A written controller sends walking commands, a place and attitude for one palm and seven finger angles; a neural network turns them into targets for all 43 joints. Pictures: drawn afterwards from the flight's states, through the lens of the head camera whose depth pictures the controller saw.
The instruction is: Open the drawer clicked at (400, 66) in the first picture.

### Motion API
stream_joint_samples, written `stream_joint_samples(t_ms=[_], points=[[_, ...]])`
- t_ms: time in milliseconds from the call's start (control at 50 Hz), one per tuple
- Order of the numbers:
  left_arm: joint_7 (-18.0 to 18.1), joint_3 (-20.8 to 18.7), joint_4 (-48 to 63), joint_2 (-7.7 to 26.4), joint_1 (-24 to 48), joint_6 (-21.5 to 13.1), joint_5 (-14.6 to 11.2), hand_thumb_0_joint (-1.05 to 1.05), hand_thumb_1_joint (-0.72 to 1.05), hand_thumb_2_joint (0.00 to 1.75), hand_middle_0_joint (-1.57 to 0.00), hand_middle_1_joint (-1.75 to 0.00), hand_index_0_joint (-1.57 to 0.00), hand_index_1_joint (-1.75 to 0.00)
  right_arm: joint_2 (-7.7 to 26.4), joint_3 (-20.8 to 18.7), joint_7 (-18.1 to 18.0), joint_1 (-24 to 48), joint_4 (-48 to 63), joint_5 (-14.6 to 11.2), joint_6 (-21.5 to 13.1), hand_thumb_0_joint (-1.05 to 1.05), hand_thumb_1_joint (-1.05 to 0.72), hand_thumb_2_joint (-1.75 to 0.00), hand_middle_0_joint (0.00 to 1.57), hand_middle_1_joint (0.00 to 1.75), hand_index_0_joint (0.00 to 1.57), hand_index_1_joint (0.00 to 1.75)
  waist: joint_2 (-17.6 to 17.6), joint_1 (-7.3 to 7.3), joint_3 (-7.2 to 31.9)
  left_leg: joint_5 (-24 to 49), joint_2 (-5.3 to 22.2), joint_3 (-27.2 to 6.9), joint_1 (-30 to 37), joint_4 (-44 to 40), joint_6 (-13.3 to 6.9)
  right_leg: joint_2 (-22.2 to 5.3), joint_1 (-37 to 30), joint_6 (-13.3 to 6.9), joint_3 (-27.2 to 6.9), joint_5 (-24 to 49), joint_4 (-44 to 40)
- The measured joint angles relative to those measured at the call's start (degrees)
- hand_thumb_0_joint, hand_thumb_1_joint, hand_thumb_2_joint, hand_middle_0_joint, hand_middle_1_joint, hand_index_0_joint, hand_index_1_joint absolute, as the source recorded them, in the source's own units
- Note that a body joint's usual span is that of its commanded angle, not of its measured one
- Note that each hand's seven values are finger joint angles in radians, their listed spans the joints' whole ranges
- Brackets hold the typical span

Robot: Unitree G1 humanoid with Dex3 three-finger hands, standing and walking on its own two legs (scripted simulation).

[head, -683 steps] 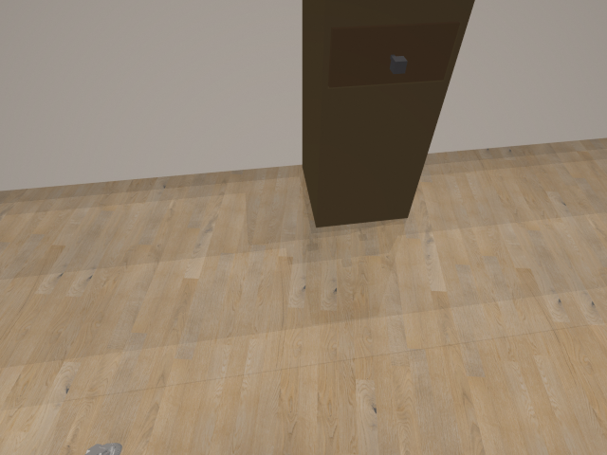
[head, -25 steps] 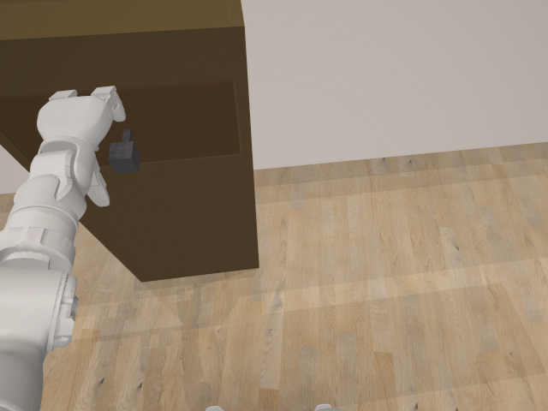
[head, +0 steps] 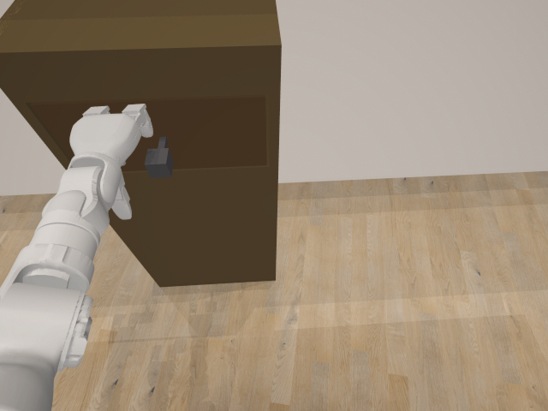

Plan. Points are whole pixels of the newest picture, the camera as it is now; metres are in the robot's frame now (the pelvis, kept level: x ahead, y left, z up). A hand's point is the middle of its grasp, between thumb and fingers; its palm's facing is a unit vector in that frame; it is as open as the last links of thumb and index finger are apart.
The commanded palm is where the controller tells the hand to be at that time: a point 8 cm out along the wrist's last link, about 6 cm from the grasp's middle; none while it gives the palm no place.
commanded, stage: move the hooked fingers above the handle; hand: left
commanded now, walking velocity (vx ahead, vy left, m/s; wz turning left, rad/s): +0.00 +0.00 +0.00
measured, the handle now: (161, 155) +0.54 +0.20 +0.01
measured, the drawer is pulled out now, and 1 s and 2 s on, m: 0.00 0.00 0.00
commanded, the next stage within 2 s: lower the fingers behind the handle in 0.34 s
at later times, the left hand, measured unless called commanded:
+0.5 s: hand (131, 153) +0.49 +0.22 +0.07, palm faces -0.07 -0.01 -1.00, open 13.8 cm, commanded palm +0.48 +0.23 +0.13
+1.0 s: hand (136, 171) +0.49 +0.23 +0.03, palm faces -0.09 -0.02 -1.00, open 13.8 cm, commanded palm +0.48 +0.22 +0.09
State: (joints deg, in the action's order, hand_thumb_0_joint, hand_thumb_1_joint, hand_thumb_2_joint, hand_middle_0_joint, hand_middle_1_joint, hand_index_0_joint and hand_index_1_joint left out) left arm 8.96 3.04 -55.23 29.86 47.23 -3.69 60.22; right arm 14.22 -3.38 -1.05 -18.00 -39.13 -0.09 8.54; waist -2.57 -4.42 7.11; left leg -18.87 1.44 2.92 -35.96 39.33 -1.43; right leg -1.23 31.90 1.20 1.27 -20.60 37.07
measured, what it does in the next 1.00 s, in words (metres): stands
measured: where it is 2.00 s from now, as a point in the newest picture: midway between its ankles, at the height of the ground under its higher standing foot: outside the picture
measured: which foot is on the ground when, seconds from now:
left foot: down 0.00-1.00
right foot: down 0.00-1.00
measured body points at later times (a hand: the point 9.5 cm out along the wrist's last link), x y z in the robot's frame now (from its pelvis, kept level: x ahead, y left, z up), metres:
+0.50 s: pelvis +0.00 -0.01 +0.00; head +0.09 -0.02 +0.44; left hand +0.49 +0.22 +0.12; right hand -0.02 -0.29 -0.13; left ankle -0.01 +0.10 -0.72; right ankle -0.04 -0.14 -0.72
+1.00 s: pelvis +0.00 -0.01 -0.01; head +0.10 -0.01 +0.43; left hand +0.49 +0.23 +0.09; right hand +0.01 -0.28 -0.14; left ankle -0.01 +0.10 -0.72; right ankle -0.04 -0.14 -0.72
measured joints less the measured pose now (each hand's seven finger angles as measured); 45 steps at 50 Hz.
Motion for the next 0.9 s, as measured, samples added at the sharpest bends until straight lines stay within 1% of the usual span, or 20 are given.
stream_joint_samples(t_ms=[60,120,160,260,420,500,560,640,700,780,900], points=[[-0.08,0.56,-0.41,-0.3,1.22,-0.39,0.13,0.0,-0.48,0.3,-0.31,-1.2,-0.32,-1.2,0.12,0.13,-0.21,0.65,0.5,0.11,-0.4,0.01,-0.91,-0.9,0.2,0.3,0.2,0.3,0.19,-0.04,-0.22,0.11,-0.04,-0.29,-0.29,0.3,0.12,-0.03,0.24,-0.13,0.28,-0.09,0.44],[0.33,0.67,-1.63,-0.26,2.53,-0.38,0.4,0.0,-0.48,0.3,-0.31,-1.2,-0.32,-1.2,0.38,0.36,-0.42,0.85,0.74,0.13,-0.59,0.0,-0.91,-0.9,0.2,0.3,0.2,0.3,0.28,-0.37,-0.25,0.15,0.02,-0.43,-0.82,0.64,0.24,0.02,0.83,-0.26,0.39,-0.19,0.97],[0.5,0.07,-2.56,-0.05,3.22,-0.26,0.64,0.0,-0.48,0.3,-0.31,-1.2,-0.32,-1.2,0.58,0.54,-0.54,0.75,0.77,0.18,-0.69,0.0,-0.91,-0.9,0.2,0.3,0.2,0.3,0.27,-0.69,-0.35,0.17,0.12,-0.41,-1.18,0.81,0.32,0.12,1.27,-0.36,0.35,-0.21,1.26],[0.32,-0.83,-3.8,1.15,3.65,0.25,0.84,0.0,-0.48,0.3,-0.31,-1.2,-0.32,-1.2,0.94,0.38,-0.89,-0.72,0.46,0.18,-0.62,0.0,-0.91,-0.9,0.2,0.3,0.2,0.3,-0.02,-1.33,-0.46,0.22,0.48,-0.2,-1.64,0.84,0.52,0.47,1.95,-0.55,0.1,-0.11,1.43],[-0.68,-2.54,-4.37,3.49,3.11,-1.68,0.87,0.0,-0.48,0.3,-0.31,-1.2,-0.32,-1.2,1.32,0.21,-1.68,-3.85,-1.09,-0.12,-0.57,0.01,-0.91,-0.9,0.2,0.3,0.2,0.3,-0.18,-2.32,-0.78,0.28,0.94,-0.02,-2.03,0.51,0.77,0.93,2.5,-0.79,-0.12,0.08,1.09],[-0.12,-2.71,-3.47,3.74,3.05,-2.42,0.76,0.0,-0.48,0.3,-0.31,-1.2,-0.32,-1.2,1.34,-0.39,-1.51,-5.08,-1.83,0.11,-0.71,0.01,-0.91,-0.9,0.2,0.3,0.2,0.3,-0.28,-2.29,-0.57,0.12,1.05,-0.02,-2.57,0.69,0.84,1.05,2.99,-0.85,-0.14,0.01,1.13],[0.45,-2.93,-4.09,3.32,3.1,-2.15,0.58,0.0,-0.48,0.3,-0.31,-1.2,-0.32,-1.2,1.44,-0.44,-1.17,-5.24,-2.31,0.19,-0.58,0.01,-0.91,-0.9,0.2,0.3,0.2,0.3,-0.33,-2.29,-0.32,-0.07,1.14,0.12,-2.79,0.82,0.83,1.13,3.26,-0.83,-0.3,-0.06,1.19],[0.78,-3.17,-4.83,2.87,2.36,-1.71,1.03,0.0,-0.48,0.3,-0.31,-1.2,-0.32,-1.2,1.4,-0.41,-0.9,-4.84,-2.15,0.24,-0.52,0.01,-0.91,-0.9,0.2,0.3,0.2,0.3,-0.4,-2.48,0.0,-0.24,1.22,0.35,-3.12,0.94,0.76,1.19,3.66,-0.77,-0.55,-0.11,1.26],[1.11,-3.97,-4.86,2.8,1.48,-2.31,1.37,0.0,-0.48,0.3,-0.31,-1.2,-0.32,-1.2,1.21,-0.27,-0.96,-4.26,-1.72,0.33,-0.64,0.01,-0.91,-0.9,0.2,0.3,0.2,0.3,-0.33,-2.65,0.1,-0.39,1.25,0.47,-3.45,1.17,0.71,1.22,4.03,-0.7,-0.68,-0.19,1.46],[2.24,-4.42,-4.41,2.69,0.6,-2.99,1.76,0.0,-0.48,0.3,-0.31,-1.2,-0.32,-1.2,0.92,-0.3,-0.96,-3.53,-1.24,0.55,-0.98,0.01,-0.91,-0.9,0.2,0.3,0.2,0.3,-0.21,-2.51,0.3,-0.7,1.22,0.37,-4.26,1.86,0.65,1.17,4.73,-0.63,-0.61,-0.48,2.02],[3.7,-3.3,-4.77,2.18,1.09,-2.24,2.12,0.0,-0.48,0.3,-0.31,-1.2,-0.32,-1.2,0.65,-0.43,-0.6,-2.49,-1.24,0.84,-1.35,0.01,-0.91,-0.9,0.2,0.3,0.2,0.3,0.0,-2.08,0.65,-1.23,1.01,-0.19,-5.92,3.33,0.57,0.96,6.0,-0.55,-0.08,-1.09,3.22]])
